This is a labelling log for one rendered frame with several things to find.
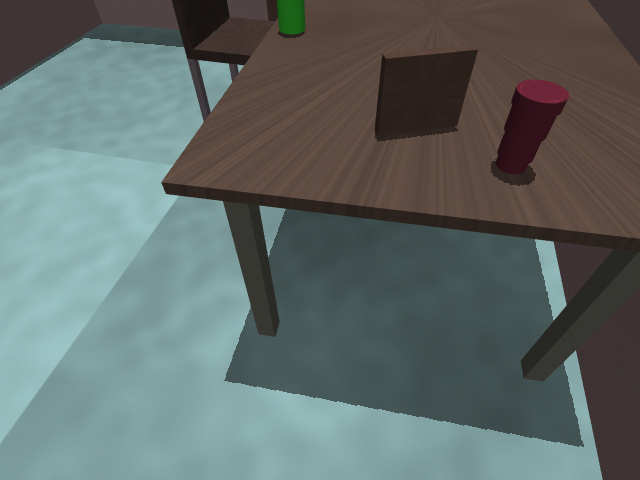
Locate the table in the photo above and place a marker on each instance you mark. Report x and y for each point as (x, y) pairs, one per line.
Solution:
(296, 130)

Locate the chair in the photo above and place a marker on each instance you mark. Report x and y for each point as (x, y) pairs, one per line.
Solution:
(210, 34)

